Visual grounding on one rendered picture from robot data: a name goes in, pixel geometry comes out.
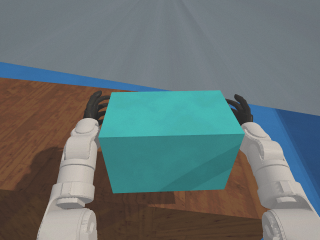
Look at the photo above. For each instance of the pedestal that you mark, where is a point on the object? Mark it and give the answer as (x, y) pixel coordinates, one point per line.
(36, 120)

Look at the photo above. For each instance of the robot right forearm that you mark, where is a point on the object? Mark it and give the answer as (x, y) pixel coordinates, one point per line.
(277, 188)

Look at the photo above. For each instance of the robot left hand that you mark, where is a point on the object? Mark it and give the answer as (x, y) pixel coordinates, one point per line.
(92, 106)

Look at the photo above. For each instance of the robot left upper arm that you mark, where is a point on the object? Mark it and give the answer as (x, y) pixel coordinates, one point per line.
(69, 224)

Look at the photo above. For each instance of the robot left forearm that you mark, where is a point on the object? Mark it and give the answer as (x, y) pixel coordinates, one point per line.
(74, 187)

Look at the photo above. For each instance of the robot right hand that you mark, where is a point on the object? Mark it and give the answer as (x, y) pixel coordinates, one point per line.
(243, 112)

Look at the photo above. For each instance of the carton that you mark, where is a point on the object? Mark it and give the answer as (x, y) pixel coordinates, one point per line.
(164, 141)

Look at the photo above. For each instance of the robot right upper arm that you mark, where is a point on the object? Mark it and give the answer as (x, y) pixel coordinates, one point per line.
(290, 224)

